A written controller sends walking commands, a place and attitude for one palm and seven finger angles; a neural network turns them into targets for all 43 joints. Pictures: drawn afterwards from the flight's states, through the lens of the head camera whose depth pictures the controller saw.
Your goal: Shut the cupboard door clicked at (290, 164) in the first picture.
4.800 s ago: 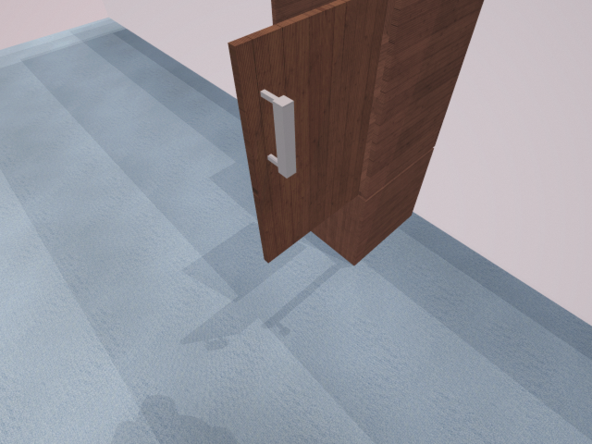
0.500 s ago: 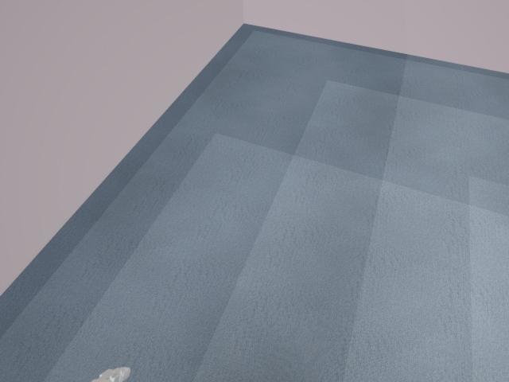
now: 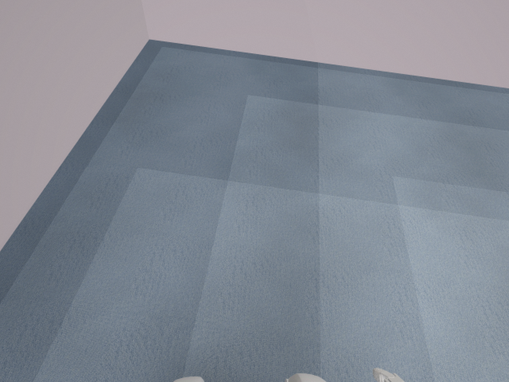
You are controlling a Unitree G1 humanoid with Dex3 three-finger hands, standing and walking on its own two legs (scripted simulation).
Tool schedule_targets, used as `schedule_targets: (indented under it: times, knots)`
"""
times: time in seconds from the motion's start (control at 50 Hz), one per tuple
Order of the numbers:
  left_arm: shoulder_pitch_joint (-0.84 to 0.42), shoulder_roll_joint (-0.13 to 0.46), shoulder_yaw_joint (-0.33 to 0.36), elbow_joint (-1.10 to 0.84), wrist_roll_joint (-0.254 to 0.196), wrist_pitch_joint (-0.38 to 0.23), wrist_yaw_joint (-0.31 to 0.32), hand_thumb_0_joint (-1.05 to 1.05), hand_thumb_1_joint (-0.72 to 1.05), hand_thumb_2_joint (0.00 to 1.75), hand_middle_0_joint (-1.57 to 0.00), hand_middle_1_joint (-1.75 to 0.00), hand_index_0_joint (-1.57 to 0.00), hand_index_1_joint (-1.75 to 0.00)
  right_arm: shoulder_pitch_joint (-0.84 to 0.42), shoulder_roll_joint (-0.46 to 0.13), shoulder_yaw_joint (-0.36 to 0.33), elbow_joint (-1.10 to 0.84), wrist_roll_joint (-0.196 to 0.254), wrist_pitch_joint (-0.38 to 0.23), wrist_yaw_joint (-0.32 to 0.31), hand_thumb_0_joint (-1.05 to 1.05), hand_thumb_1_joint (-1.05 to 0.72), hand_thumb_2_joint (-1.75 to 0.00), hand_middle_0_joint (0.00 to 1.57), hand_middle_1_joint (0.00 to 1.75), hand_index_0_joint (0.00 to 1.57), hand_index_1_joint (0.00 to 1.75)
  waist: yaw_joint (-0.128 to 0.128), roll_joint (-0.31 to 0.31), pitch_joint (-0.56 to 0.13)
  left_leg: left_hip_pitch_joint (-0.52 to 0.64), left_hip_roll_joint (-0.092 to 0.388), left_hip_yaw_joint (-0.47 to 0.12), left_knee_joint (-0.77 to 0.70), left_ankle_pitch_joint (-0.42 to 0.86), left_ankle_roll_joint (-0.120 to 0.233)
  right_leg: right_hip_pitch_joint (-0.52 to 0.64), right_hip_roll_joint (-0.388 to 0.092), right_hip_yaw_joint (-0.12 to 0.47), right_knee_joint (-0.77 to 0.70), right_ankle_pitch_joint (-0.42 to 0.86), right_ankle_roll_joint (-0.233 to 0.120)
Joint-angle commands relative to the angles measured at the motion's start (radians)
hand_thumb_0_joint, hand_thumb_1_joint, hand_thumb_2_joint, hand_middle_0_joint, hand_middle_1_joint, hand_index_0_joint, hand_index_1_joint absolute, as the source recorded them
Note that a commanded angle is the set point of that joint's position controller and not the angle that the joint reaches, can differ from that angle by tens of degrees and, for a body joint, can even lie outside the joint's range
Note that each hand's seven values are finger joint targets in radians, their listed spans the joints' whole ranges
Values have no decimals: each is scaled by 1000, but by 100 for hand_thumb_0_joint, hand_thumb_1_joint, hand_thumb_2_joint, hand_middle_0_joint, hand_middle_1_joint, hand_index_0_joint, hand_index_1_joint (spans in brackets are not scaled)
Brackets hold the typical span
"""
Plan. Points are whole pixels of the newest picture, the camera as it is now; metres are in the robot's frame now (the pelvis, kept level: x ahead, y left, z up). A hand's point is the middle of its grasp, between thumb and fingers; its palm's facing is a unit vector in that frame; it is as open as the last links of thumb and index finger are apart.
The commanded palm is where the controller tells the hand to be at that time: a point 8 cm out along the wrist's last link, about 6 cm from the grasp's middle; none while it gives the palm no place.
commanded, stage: walk around to get in front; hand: left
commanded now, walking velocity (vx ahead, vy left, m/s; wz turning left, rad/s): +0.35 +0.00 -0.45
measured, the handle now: out of the picture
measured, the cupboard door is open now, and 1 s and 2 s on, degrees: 90 90 90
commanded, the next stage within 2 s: walk to a spot facing it in 0.60 s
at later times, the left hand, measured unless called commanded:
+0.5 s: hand (217, 279) +0.32 +0.10 -0.15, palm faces -0.18 -0.96 -0.21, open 7.3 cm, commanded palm none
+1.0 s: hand (239, 203) +0.53 +0.07 -0.16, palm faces -0.10 -0.98 -0.18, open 7.4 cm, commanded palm none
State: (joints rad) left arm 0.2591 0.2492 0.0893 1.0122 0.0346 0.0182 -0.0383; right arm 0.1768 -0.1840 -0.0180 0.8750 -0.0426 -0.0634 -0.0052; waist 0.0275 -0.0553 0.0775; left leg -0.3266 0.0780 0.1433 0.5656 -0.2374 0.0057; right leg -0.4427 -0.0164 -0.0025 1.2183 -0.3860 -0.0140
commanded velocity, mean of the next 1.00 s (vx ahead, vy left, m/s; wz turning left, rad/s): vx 0.24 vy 0.00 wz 0.05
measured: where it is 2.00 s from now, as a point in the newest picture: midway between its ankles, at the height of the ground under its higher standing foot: (288, 295)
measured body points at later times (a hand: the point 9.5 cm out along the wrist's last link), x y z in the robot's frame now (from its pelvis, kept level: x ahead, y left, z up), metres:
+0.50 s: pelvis +0.21 -0.07 +0.01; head +0.26 -0.08 +0.46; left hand +0.33 +0.15 -0.14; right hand +0.18 -0.32 -0.14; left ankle +0.24 +0.07 -0.67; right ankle +0.18 -0.16 -0.73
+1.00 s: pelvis +0.41 -0.10 +0.01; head +0.46 -0.10 +0.45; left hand +0.53 +0.12 -0.14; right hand +0.38 -0.33 -0.15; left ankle +0.42 +0.02 -0.73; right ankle +0.42 -0.23 -0.72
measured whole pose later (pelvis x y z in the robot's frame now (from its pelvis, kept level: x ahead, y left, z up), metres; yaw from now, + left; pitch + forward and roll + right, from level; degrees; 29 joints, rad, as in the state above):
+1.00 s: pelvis +0.41 -0.10 +0.01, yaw -6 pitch +2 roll +0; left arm 0.13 0.17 0.05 0.99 0.02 -0.02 0.00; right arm 0.29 -0.17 -0.04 1.06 -0.02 0.00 -0.01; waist -0.03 0.00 0.06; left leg -0.27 0.01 0.02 0.50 -0.26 0.01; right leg -0.35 -0.05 -0.06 0.61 -0.24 0.05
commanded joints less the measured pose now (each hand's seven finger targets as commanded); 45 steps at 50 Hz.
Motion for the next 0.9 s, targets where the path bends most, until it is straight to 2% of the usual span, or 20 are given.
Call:
schedule_targets:
  times: [0.0,0.18,0.22,0.24,0.26,0.28,0.3,0.32,0.36,0.4,0.46,0.56,0.62,0.64,0.66,0.68,0.7,0.74,0.8,0.88]
  knots:
    - [-43,10,3,-115,0,-20,-29,0,90,90,-20,-30,-20,-30,123,-170,-47,15,10,-20,-24,0,-90,-90,20,30,20,30,-28,229,-56,153,267,-198,-391,-90,84,-202,-88,8,-40,125,24]
    - [-217,2,-8,-172,-2,-27,-26,0,90,90,-20,-30,-20,-30,199,-181,-61,76,0,2,2,0,-90,-90,20,30,20,30,-62,164,-21,172,287,-5,-358,-17,86,-17,-64,-102,-525,162,14]
    - [-161,19,-2,-149,0,-34,-22,0,90,90,-20,-30,-20,-30,192,-186,-57,82,-1,8,2,0,-90,-90,20,30,20,30,-28,116,-54,162,265,32,-242,79,62,135,-28,-139,-618,168,-2]
    - [-42,49,7,-109,1,-43,-17,0,90,90,-20,-30,-20,-30,180,-185,-53,83,5,9,3,0,-90,-90,20,30,20,30,31,70,-110,119,213,83,-64,190,34,310,-1,-137,-681,165,-24]
    - [125,131,26,-59,7,-59,-4,0,90,90,-20,-30,-20,-30,162,-149,-43,69,20,5,12,0,-90,-90,20,30,20,30,106,-88,-206,-67,137,155,226,160,-8,584,-125,44,-757,60,-89]
    - [259,260,57,-27,-1,-69,18,0,90,90,-20,-30,-20,-30,139,-78,-28,18,34,3,21,0,-90,-90,20,30,20,30,143,-335,-269,-362,-17,114,565,-361,-55,728,-411,529,-921,71,-212]
    - [229,259,56,-24,-24,-63,33,0,90,90,-20,-30,-20,-30,81,-128,-38,13,32,7,16,0,-90,-90,20,30,20,30,128,-194,-232,-428,33,-68,681,-343,-37,686,-422,530,-964,99,-239]
    - [136,223,43,-41,-30,-58,35,0,90,90,-20,-30,-20,-30,58,-116,-41,12,32,5,19,0,-90,-90,20,30,20,30,87,-128,-134,-460,80,-90,696,-246,-43,580,-403,453,-981,58,-249]
    - [25,117,10,-66,-24,-74,41,0,90,90,-20,-30,-20,-30,76,-113,-43,53,20,13,9,0,-90,-90,20,30,20,30,5,-137,-119,-350,106,-117,608,-136,-62,423,-297,250,-962,326,-175]
    - [-1,77,-1,-60,-18,-89,43,0,90,90,-20,-30,-20,-30,118,-83,-39,82,13,26,13,0,-90,-90,20,30,20,30,-32,-91,-119,-242,95,-88,482,-111,-71,343,-254,135,-961,466,-169]
    - [12,91,-2,-29,-17,-100,36,0,90,90,-20,-30,-20,-30,92,-48,-33,82,16,29,24,0,-90,-90,20,30,20,30,-35,-27,-99,-184,63,-50,271,-52,-77,321,-233,104,-978,437,-181]
    - [57,96,-3,25,-17,-103,31,0,90,90,-20,-30,-20,-30,-16,-51,-36,45,18,11,36,0,-90,-90,20,30,20,30,-17,-50,-34,-125,18,-26,53,34,-55,347,-227,111,-968,383,-152]
    - [34,81,-6,26,-22,-97,32,0,90,90,-20,-30,-20,-30,136,-110,-50,102,12,-5,21,0,-90,-90,20,30,20,30,-101,36,-77,203,-8,-18,-95,97,-23,219,-158,43,-751,429,-97]
    - [47,46,-12,12,-26,-93,28,0,90,90,-20,-30,-20,-30,269,-195,-71,137,0,-12,9,0,-90,-90,20,30,20,30,-148,192,-162,399,144,-229,-136,51,45,64,-73,-15,-507,307,-51]
    - [83,0,-27,-7,-32,-93,22,0,90,90,-20,-30,-20,-30,372,-285,-89,155,-8,-8,-1,0,-90,-90,20,30,20,30,-164,401,-243,520,384,-535,-260,2,155,-100,44,-98,-173,-144,-15]
    - [21,26,-31,-34,-24,-89,26,0,90,90,-20,-30,-20,-30,357,-272,-81,142,1,9,-7,0,-90,-90,20,30,20,30,-163,287,-186,456,427,-583,-291,4,206,-161,4,4,-16,-181,-24]
    - [-18,24,-25,-29,-14,-88,30,0,90,90,-20,-30,-20,-30,282,-219,-68,132,4,9,-8,0,-90,-90,20,30,20,30,-132,200,-111,317,378,-516,-311,41,197,-184,-30,16,39,-123,-17]
    - [-32,1,-26,-14,-11,-73,24,0,90,90,-20,-30,-20,-30,179,-141,-42,113,13,0,-16,0,-90,-90,20,30,20,30,-68,182,2,102,301,-400,-346,180,163,-135,-92,18,-6,-10,17]
    - [30,-37,-43,5,-13,-50,24,0,90,90,-20,-30,-20,-30,129,-122,-30,123,18,-10,-23,0,-90,-90,20,30,20,30,-17,187,-97,111,195,-216,-282,495,130,16,-77,-30,-252,34,50]
    - [-18,-26,-37,-21,-17,-40,36,0,90,90,-20,-30,-20,-30,116,-157,-54,119,20,19,-22,0,-90,-90,20,30,20,30,-33,152,-147,90,173,-245,-215,479,138,143,-20,-85,-481,52,63]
